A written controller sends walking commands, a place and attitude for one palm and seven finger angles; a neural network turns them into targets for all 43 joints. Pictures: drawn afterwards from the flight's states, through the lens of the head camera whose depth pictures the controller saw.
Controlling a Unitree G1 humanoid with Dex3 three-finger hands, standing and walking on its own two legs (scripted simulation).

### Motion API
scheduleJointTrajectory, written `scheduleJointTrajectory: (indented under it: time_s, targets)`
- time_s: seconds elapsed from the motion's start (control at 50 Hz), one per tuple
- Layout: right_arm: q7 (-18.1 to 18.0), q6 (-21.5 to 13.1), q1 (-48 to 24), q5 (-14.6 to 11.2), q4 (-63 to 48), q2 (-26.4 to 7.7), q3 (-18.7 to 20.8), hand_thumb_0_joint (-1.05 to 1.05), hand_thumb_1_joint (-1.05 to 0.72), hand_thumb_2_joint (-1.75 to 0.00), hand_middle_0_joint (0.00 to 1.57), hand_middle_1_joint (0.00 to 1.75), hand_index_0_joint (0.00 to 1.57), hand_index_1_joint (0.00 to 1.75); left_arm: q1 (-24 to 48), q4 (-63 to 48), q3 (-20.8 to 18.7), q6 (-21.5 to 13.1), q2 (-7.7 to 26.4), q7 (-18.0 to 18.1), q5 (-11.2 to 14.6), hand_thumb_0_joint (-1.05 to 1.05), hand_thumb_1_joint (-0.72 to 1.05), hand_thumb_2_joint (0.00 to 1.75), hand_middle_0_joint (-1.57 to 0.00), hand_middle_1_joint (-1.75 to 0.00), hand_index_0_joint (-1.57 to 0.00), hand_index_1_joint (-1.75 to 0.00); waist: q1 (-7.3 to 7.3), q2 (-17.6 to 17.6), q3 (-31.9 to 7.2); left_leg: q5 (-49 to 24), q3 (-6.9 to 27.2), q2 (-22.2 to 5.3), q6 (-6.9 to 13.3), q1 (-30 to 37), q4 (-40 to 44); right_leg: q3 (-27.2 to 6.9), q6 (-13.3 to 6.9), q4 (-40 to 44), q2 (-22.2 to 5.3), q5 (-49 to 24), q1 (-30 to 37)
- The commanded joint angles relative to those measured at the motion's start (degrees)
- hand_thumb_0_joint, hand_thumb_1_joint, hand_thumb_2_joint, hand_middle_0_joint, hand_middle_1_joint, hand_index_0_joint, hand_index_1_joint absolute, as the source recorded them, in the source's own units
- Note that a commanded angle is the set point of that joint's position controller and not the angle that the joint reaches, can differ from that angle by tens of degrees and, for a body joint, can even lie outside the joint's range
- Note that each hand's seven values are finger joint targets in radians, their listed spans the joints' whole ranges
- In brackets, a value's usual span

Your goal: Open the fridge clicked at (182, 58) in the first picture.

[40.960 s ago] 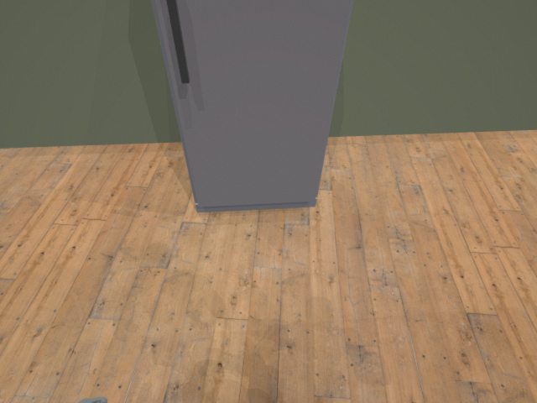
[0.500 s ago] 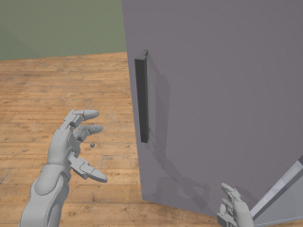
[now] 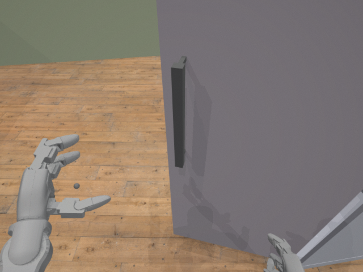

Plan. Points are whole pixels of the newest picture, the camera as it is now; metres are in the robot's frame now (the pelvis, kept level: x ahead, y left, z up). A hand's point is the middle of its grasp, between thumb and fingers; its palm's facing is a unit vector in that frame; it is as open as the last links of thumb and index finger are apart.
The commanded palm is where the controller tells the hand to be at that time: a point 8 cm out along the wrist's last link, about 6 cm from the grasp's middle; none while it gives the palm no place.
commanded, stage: draw the hand back to the body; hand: left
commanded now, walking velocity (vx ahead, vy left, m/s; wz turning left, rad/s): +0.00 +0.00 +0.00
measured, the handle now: (181, 119) +0.44 +0.06 +0.13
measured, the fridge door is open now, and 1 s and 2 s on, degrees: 68 68 68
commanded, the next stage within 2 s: step back with the hand held close in 0.76 s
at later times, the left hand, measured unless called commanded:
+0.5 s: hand (38, 193) +0.18 +0.27 +0.16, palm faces +0.49 -0.80 -0.35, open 7.9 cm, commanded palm +0.14 +0.30 +0.17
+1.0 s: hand (41, 183) +0.20 +0.27 +0.17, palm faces +0.48 -0.79 -0.38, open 7.4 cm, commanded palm +0.14 +0.29 +0.18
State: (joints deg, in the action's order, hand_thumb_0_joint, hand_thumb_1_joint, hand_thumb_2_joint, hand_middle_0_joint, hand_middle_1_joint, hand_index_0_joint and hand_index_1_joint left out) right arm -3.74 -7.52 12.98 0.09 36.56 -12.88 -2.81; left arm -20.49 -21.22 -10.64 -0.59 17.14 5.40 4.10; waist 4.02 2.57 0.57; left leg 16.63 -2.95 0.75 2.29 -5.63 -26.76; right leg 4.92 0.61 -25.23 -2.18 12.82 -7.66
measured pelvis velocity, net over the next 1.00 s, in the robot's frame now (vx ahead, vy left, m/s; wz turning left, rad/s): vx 0.00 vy -0.01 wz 0.00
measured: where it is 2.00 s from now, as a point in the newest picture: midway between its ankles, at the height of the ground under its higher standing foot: outside the picture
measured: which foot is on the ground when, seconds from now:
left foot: down 0.00-1.00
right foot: down 0.00-1.00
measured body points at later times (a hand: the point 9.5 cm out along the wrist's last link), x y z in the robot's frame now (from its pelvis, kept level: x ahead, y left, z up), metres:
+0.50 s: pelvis +0.00 +0.00 +0.00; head -0.03 -0.01 +0.45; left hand +0.15 +0.31 +0.18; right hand +0.20 -0.22 -0.07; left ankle -0.02 +0.09 -0.74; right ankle +0.01 -0.13 -0.74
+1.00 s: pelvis +0.00 -0.01 +0.00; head -0.01 -0.01 +0.45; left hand +0.16 +0.31 +0.19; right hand +0.18 -0.22 -0.08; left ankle -0.02 +0.09 -0.74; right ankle +0.01 -0.13 -0.74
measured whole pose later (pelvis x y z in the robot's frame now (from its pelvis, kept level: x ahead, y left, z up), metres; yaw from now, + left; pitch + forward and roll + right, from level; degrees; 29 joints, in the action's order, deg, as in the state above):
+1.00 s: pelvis +0.00 -0.01 +0.00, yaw +0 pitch -3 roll -1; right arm -4.0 -5.1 11.3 0.3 35.8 -12.7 -1.8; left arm -23.9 -22.9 -22.1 -6.0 20.5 6.2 3.9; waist 3.6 2.6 1.1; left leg 15.8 -2.3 -0.3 1.8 -7.6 -26.2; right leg 5.5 0.1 -22.2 -1.0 10.9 -8.3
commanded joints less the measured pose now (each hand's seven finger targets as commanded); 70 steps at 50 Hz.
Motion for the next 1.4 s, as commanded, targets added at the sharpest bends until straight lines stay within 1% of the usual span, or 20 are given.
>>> scheduleJointTrajectory:
  time_s: [0.0, 0.14, 0.22, 0.32, 0.36, 0.44, 0.58, 0.68, 0.78, 0.86, 0.88, 0.9, 0.92, 0.96, 1.0, 1.04, 1.12, 1.24, 1.32, 1.38]
  targets:
    - [-0.68, -3.21, -9.18, -0.24, -9.89, -5.87, 2.82, 0.0, -0.9, -0.9, 0.2, 0.3, 0.2, 0.3, 6.97, -13.16, -7.42, -5.8, 9.88, 1.33, -0.42, 0.0, 0.25, 0.58, -0.22, -0.68, -0.22, -0.68, -0.2, -0.02, -5.2, -11.92, 4.52, -2.16, -1.69, -2.2, 6.57, -2.12, -2.05, 3.1, 0.82, -5.47, 3.29]
    - [-0.42, -2.42, -9.54, -0.4, -9.39, -5.85, 3.24, 0.0, -0.9, -0.9, 0.2, 0.3, 0.2, 0.3, 2.82, -10.94, -10.86, -6.51, 10.91, 0.9, 0.04, 0.0, 0.5, 0.71, -0.21, -0.53, -0.21, -0.53, 0.14, -0.34, -1.86, -11.77, 3.98, -2.26, -1.71, -3.65, 6.97, -2.27, -1.93, 4.14, 0.83, -5.56, 3.11]
    - [-0.4, -2.57, -9.42, -0.42, -9.31, -6.08, 3.57, 0.0, -0.9, -0.9, 0.2, 0.3, 0.2, 0.3, 2.12, -12.82, -12.99, -7.01, 12.47, 1.11, -0.05, 0.0, 0.65, 0.78, -0.21, -0.45, -0.21, -0.45, 0.47, 1.66, -2.55, -12.9, 4.15, -2.26, -1.9, -2.9, 6.99, -2.33, -2.08, 4.1, 1.09, -6.26, 3.58]
    - [-0.7, -2.68, -9.13, -0.44, -9.13, -6.14, 3.89, 0.0, -0.9, -0.9, 0.2, 0.3, 0.2, 0.3, 0.58, -12.74, -15.45, -7.17, 13.93, 1.46, 0.22, 0.0, 0.83, 0.87, -0.2, -0.34, -0.2, -0.34, 0.62, -0.04, -3.19, -13.35, 3.72, -2.09, -1.54, -2.34, 6.67, -2.47, -1.95, 4.6, 1.1, -7.03, 3.86]
    - [-0.76, -2.58, -8.86, -0.48, -8.99, -5.92, 3.86, 0.0, -0.9, -0.9, 0.2, 0.3, 0.2, 0.3, 0.87, -13.24, -15.47, -7.16, 13.55, 1.52, 0.34, 0.0, 0.9, 0.9, -0.2, -0.3, -0.2, -0.3, 0.33, 1.29, -3.31, -13.86, 3.53, -2.03, -1.66, -1.99, 6.5, -2.49, -1.91, 4.56, 0.99, -7.56, 3.81]
    - [-0.78, -2.94, -8.97, -0.41, -8.58, -6.2, 3.84, 0.0, -0.9, -0.9, 0.2, 0.3, 0.2, 0.3, 3.36, -13.31, -12.83, -6.79, 11.74, 1.6, -0.02, 0.0, 0.9, 0.9, -0.2, -0.3, -0.2, -0.3, -0.34, 2.41, -1.41, -12.84, 3.7, -2.03, -1.6, -1.7, 6.74, -2.38, -1.8, 5.04, 0.93, -6.26, 2.24]
    - [-0.92, -2.88, -9.03, -0.07, -8.76, -6.01, 3.83, 0.0, -0.9, -0.9, 0.2, 0.3, 0.2, 0.3, 2.07, -13.07, -14.51, -6.65, 13.03, 1.9, 0.05, 0.0, 0.9, 0.9, -0.2, -0.3, -0.2, -0.3, 0.44, -0.39, -3.75, -13.73, 3.84, -1.68, -1.4, -1.43, 6.71, -2.25, -1.77, 4.59, 0.89, -7.4, 4.14]
    - [-0.86, -2.73, -9.4, -0.08, -8.78, -5.64, 3.55, 0.0, -0.9, -0.9, 0.2, 0.3, 0.2, 0.3, 1.87, -13.4, -14.79, -6.53, 13.07, 1.76, 0.03, 0.0, 0.9, 0.9, -0.2, -0.3, -0.2, -0.3, 0.58, 3.41, -2.39, -13.68, 3.76, -1.61, -1.76, -1.87, 6.86, -2.42, -1.95, 4.86, 0.88, -7.39, 3.98]
    - [-0.87, -2.34, -9.45, -0.16, -8.85, -5.64, 3.69, 0.0, -0.9, -0.9, 0.2, 0.3, 0.2, 0.3, 1.3, -12.43, -14.31, -6.26, 12.4, 1.49, 0.18, 0.0, 0.9, 0.9, -0.2, -0.3, -0.2, -0.3, 0.3, 0.09, -1.75, -13.77, 3.53, -1.79, -1.55, -1.89, 6.77, -2.25, -1.7, 5.12, 1.11, -7.47, 3.55]
    - [-0.9, -2.43, -9.55, -0.09, -8.83, -5.85, 3.63, 0.0, -0.9, -0.9, 0.2, 0.3, 0.2, 0.3, 4.86, -14.13, -14.9, -6.47, 13.74, 1.63, 0.08, 0.0, 0.9, 0.9, -0.2, -0.3, -0.2, -0.3, 0.26, 1.78, -2.83, -13.27, 3.64, -1.53, -1.43, -1.44, 6.9, -2.49, -1.72, 5.33, 0.95, -7.1, 3.91]
    - [-0.89, -1.48, -9.23, -0.77, -11.66, -6.5, 3.27, 0.0, -0.9, -0.9, 0.2, 0.3, 0.2, 0.3, 13.16, -19.36, -22.61, -9.46, 21.66, 2.31, -0.04, 0.0, 0.9, 0.9, -0.2, -0.3, -0.2, -0.3, -1.53, 0.74, 2.47, -7.49, 4.77, -3.24, -0.01, -7.31, 5.68, -8.14, -1.47, 8.53, -2.04, -6.98, -1.22]
    - [-1.14, -0.79, -8.46, -0.26, -9.58, -5.45, 3.05, 0.0, -0.9, -0.9, 0.2, 0.3, 0.2, 0.3, 5.83, -12.94, -18.96, -9.79, 16.42, 1.9, -0.05, 0.0, 0.9, 0.9, -0.2, -0.3, -0.2, -0.3, -2.08, -3.63, 2.49, -6.47, 5.24, -2.88, 0.13, -6.61, 4.52, -8.26, -1.72, 9.47, -3.39, -5.62, -2.97]
    - [-1.11, -0.43, -9.21, -0.16, -10.15, -5.62, 3.32, 0.0, -0.9, -0.9, 0.2, 0.3, 0.2, 0.3, 4.98, -13.87, -18.92, -9.85, 16.78, 1.76, -0.52, 0.0, 0.9, 0.9, -0.2, -0.3, -0.2, -0.3, -1.79, -3.97, 2.54, -7.87, 5.28, -2.73, 0.13, -6.06, 3.97, -8.71, -1.96, 9.91, -3.86, -6.98, -3.73]
    - [-1.06, 0.6, -8.52, 0.3, -10.76, -6.12, 3.59, 0.0, -0.9, -0.9, 0.2, 0.3, 0.2, 0.3, -0.71, -12.37, -16.21, -9.95, 13.38, 1.46, -0.87, 0.0, 0.9, 0.9, -0.2, -0.3, -0.2, -0.3, -2.04, -3.38, -1.23, -12.21, 4.63, -3.11, -0.08, -5.11, 3.03, -7.45, -1.82, 7.76, -4.3, -10.69, -2.65]
    - [-0.91, 1.49, -8.01, 0.19, -11.55, -6.72, 4.19, 0.0, -0.9, -0.9, 0.2, 0.3, 0.2, 0.3, -4.29, -13.26, -15.89, -10.21, 12.73, 1.61, -0.91, 0.0, 0.9, 0.9, -0.2, -0.3, -0.2, -0.3, -2.06, -0.91, -5.41, -16.46, 4.55, -3.91, -0.23, -5.03, 2.86, -6.73, -1.53, 5.05, -4.19, -13.91, -0.49]
    - [-0.94, 2.24, -7.94, 0.15, -12.37, -6.89, 4.46, 0.0, -0.9, -0.9, 0.2, 0.3, 0.2, 0.3, -7.13, -15.8, -17.06, -10.62, 13.76, 1.9, -1.01, 0.0, 0.9, 0.9, -0.2, -0.3, -0.2, -0.3, -2.01, 1.84, -9.49, -21.1, 5.13, -4.82, -0.33, -5.14, 2.86, -5.94, -1.41, 1.75, -3.95, -17.56, 1.81]
    - [-1.3, 3.59, -8.29, -0.12, -14.09, -6.74, 5.09, 0.0, -0.9, -0.9, 0.2, 0.3, 0.2, 0.3, -10.06, -20.72, -21.47, -11.34, 17.95, 2.66, -0.97, 0.0, 0.9, 0.9, -0.2, -0.3, -0.2, -0.3, -1.85, -0.52, -13.01, -22.4, 6.22, -5.55, -0.25, -8.04, 2.28, -5.86, -1.23, -2.09, -3.56, -21.3, 4.03]
    - [-2.2, 3.76, -8.08, -0.28, -15.12, -6.64, 5.33, 0.0, -0.9, -0.9, 0.2, 0.3, 0.2, 0.3, -9.9, -21.04, -21.99, -12.3, 17.38, 2.96, -0.89, 0.0, 0.9, 0.9, -0.2, -0.3, -0.2, -0.3, -2.03, 1.11, -8.91, -17.22, 8.24, -7.37, 0.72, -15.3, 4.82, -5.72, -0.44, -6.35, -1.79, -18.14, 3.16]
    - [-2.29, 2.98, -7.38, -0.22, -14.65, -7.4, 5.5, 0.0, -0.9, -0.9, 0.2, 0.3, 0.2, 0.3, -7.73, -18.06, -20.75, -12.57, 15.71, 2.9, -1.4, 0.0, 0.9, 0.9, -0.2, -0.3, -0.2, -0.3, -2.24, 1.85, -5.62, -4.67, 8.91, -8.39, 1.91, -22.81, 7.02, -6.68, -0.34, -8.08, -1.38, -11.73, 3.89]
    - [-2.0, 2.4, -6.69, -0.37, -14.47, -7.52, 5.49, 0.0, -0.9, -0.9, 0.2, 0.3, 0.2, 0.3, -5.14, -16.94, -19.34, -13.04, 14.55, 2.96, -2.12, 0.0, 0.9, 0.9, -0.2, -0.3, -0.2, -0.3, -2.78, -0.35, -2.95, 9.01, 8.89, -7.65, 2.51, -28.07, 6.41, -8.96, -0.92, -6.77, -2.35, -4.52, 2.49]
